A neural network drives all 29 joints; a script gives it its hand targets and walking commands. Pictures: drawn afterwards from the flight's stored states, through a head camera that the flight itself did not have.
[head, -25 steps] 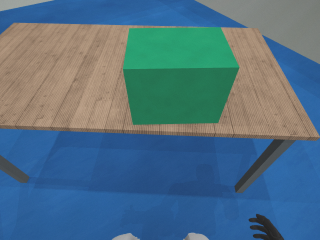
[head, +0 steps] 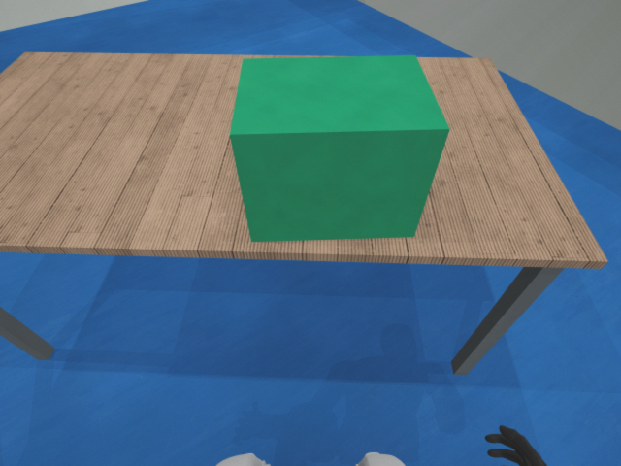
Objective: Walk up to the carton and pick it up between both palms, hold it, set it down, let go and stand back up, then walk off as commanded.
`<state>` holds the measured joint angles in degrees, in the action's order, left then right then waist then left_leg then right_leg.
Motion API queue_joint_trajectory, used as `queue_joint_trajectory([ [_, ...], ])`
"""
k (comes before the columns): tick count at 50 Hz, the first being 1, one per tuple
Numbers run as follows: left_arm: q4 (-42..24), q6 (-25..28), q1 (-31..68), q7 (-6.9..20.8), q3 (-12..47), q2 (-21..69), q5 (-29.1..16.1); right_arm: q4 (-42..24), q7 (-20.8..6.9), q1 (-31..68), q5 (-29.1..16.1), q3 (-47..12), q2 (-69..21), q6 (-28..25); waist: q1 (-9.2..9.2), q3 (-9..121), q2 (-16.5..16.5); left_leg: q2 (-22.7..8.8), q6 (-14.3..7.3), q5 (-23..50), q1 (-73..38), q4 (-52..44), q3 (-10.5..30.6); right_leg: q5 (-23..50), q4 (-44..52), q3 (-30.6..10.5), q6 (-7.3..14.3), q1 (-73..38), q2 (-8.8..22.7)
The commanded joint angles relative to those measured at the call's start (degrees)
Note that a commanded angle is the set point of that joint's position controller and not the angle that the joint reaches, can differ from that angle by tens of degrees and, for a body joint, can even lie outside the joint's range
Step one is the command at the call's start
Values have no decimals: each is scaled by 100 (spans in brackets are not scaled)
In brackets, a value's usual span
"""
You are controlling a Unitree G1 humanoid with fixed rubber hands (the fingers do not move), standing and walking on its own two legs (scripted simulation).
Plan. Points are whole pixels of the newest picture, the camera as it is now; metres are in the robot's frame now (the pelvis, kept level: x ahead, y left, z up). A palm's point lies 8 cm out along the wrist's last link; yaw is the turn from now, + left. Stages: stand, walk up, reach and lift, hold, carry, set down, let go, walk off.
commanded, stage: walk up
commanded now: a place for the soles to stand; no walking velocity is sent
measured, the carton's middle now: (331, 151) +0.61 -0.03 +0.05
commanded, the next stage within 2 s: none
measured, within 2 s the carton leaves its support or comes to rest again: neither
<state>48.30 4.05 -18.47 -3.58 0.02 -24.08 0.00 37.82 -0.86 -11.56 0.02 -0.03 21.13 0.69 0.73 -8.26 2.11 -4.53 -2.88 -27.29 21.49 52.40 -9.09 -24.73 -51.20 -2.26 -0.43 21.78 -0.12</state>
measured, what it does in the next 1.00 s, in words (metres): walks ahead: right foot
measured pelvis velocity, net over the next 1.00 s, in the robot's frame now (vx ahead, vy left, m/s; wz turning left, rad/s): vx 0.10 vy -0.04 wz -0.05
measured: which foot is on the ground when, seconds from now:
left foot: down 0.00-0.70, up 0.72-1.00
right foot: down 0.00-0.40, up 0.42-0.68, down 0.70-1.00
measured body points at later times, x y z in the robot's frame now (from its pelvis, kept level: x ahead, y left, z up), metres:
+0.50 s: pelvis +0.02 +0.00 +0.01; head +0.04 +0.00 +0.45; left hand +0.09 +0.32 -0.10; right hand +0.11 -0.29 -0.09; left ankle +0.03 +0.10 -0.69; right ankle +0.04 -0.14 -0.67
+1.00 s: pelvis +0.10 -0.04 +0.00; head +0.14 -0.04 +0.45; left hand +0.18 +0.27 -0.10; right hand +0.23 -0.34 -0.09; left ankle +0.17 +0.07 -0.67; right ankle +0.14 -0.17 -0.69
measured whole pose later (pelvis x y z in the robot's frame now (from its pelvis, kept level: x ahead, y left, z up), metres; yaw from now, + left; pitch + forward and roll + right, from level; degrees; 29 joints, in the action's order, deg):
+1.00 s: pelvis +0.10 -0.04 +0.00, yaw -3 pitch -4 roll +0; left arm 45.4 4.8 -18.5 -0.8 0.0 -24.6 0.0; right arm 38.8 -1.0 -11.9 0.0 0.0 21.4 -1.7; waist -1.6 -7.9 -0.3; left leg -5.8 -1.2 -30.2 29.3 60.0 -6.9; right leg -24.2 -51.4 -2.8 0.4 23.6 -0.4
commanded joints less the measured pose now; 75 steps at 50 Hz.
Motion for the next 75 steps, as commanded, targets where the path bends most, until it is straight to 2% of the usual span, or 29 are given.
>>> queue_joint_trajectory([
  [1,-264,153,-18,-56,-609,-2100,123,-7,48,581,33,682,1363,-65,-116,468,-1158,200,-5,-908,561,-132,1038,963,2251,-3342,1793,83,1552],
  [4,-383,51,450,-33,-418,-1581,125,273,15,-106,97,822,1602,-170,278,613,-815,-220,-195,-257,-994,-1605,1535,727,1387,-2010,1049,1446,797],
  [6,-358,4,433,-7,-367,-1176,50,340,23,-339,101,878,2000,-289,358,741,352,-1697,-687,-822,-1426,-3185,2804,165,-495,-49,393,1790,-216],
  [7,-316,-7,291,-27,-417,-1312,79,345,16,-187,140,842,1939,-309,231,580,28,-2055,-925,19,-1109,-3167,3016,-712,-840,-14,300,1632,-95],
  [11,-243,119,-367,53,-485,-1354,100,111,31,433,100,729,1749,-242,-227,668,174,-1716,-976,1022,-478,-2303,1798,-25,317,233,411,438,126],
  [15,-235,196,-365,-14,-644,-2091,129,-79,36,514,49,682,1343,-81,-184,772,-1326,189,56,-526,706,-31,886,1323,2177,-3331,1555,-325,1451],
  [17,-489,93,-255,173,-756,-2178,171,2,-36,123,33,819,1660,-390,-127,1030,-1578,358,-154,-1497,481,-261,1101,-112,1945,-3393,1907,-249,1297],
  [19,-679,33,320,300,-605,-1680,179,386,-33,-887,73,920,1901,-593,421,732,-1034,-212,-303,-1472,-1230,-1683,1950,-1414,935,-2284,1249,1630,686],
  [20,-860,3,788,358,-462,-1005,169,574,23,-1568,135,1096,2248,-701,868,758,210,-1441,-475,-2648,-2873,-3403,3683,-925,-849,-764,594,3399,-310],
  [21,-899,-1,893,339,-442,-1115,275,566,42,-1790,124,1191,2647,-759,879,388,-7,-2616,-782,-2718,-3018,-4056,4741,-488,-1635,-363,360,4078,-139],
  [23,-717,-4,591,409,-537,-1582,245,468,79,-1354,88,1147,2453,-774,500,279,-719,-2468,-745,-2066,-2468,-3883,4091,-3,-1828,-515,244,3511,254],
  [28,-784,35,436,501,-617,-1385,128,228,62,-1257,125,975,2119,-785,345,101,329,-1863,-974,1303,-1888,-3166,2171,-102,-759,82,86,2335,393],
  [32,-899,72,559,578,-636,-1282,111,58,-13,-1163,122,960,2259,-696,261,0,705,-1657,-1094,1245,-1072,-2864,1444,-117,432,562,239,1091,294],
  [34,-683,180,-391,533,-682,-1234,82,-146,-19,-685,141,823,1966,-604,-342,545,516,-1305,-723,1955,-293,-1647,755,403,1565,749,385,-749,-2],
  [35,-484,202,-1042,455,-832,-1519,132,-175,-15,-936,161,714,1641,-574,-586,1036,-459,-894,-535,2482,309,5,439,187,1580,459,426,-2016,-304],
  [36,-534,253,-1490,340,-1007,-2168,111,-336,-21,-1015,36,526,1052,-580,-701,1260,-2043,-138,-17,1316,1519,1816,224,-236,2572,-2674,909,-2418,1053],
  [37,-654,264,-1349,291,-941,-2389,-54,-385,47,-583,8,575,1376,-467,-687,813,-1568,308,65,-501,2398,2191,857,-788,3669,-4977,1384,-1793,1946],
  [41,-721,213,-729,198,-820,-1970,-42,-116,3,-771,-1,713,1606,-341,-281,459,-900,-175,27,-213,2090,1741,1183,273,2755,-3349,1535,-1194,1380],
  [49,-684,189,-579,97,-764,-1976,107,2,42,-123,163,797,1523,-289,-340,663,-932,-90,92,-370,1570,549,1219,331,2336,-3397,1751,-407,1515],
  [52,-783,62,309,136,-500,-1510,80,424,95,-1008,129,842,1414,-440,419,968,-846,331,-6,583,-1419,-1514,866,1154,1051,-1667,1186,1505,805],
  [54,-632,27,-247,130,-276,-700,34,416,140,-1127,169,1022,2228,-561,374,1205,1263,-1931,-428,-817,-2161,-3391,3837,-780,-1423,-66,243,2771,-400],
  [56,-423,-78,-200,102,-445,-1447,-1,291,125,-365,66,899,1939,-540,76,552,155,-2041,-444,-965,-936,-3582,3600,-520,-1643,-402,197,2062,3],
  [62,-394,7,-386,154,-468,-1282,38,215,135,-425,75,760,1730,-521,62,1076,831,-1632,-768,2803,-1612,-2306,2254,-958,-638,151,122,1402,256],
  [66,-348,181,-740,122,-482,-1187,54,91,102,100,61,675,1662,-424,-350,1308,550,-1328,-768,2995,-565,-1334,1369,318,1361,431,320,-224,66],
  [67,-261,213,-915,100,-548,-1340,141,44,83,313,68,624,1486,-408,-447,1291,354,-1095,-443,2339,11,-901,1016,946,1591,85,409,-685,38],
  [69,-419,259,-474,60,-731,-2150,105,-106,104,376,5,512,1140,-255,-287,1011,-948,-44,112,-167,1154,261,895,1733,2229,-3358,1421,-487,1591],
  [70,-392,217,-279,67,-697,-2163,64,-22,132,583,-19,584,1401,-220,-259,769,-883,42,116,-734,976,245,1015,1763,2145,-3340,1735,-234,1738],
  [73,-563,124,459,59,-375,-1519,49,321,120,-236,53,714,1583,-378,301,1076,-177,-318,-162,685,-1115,-1433,1509,1725,1044,-1577,934,1172,759],
  [75,-521,55,217,88,-337,-1122,7,359,70,-375,62,782,1970,-487,195,1191,669,-1729,-871,399,-1287,-2656,2948,-30,-390,102,268,1401,2],
])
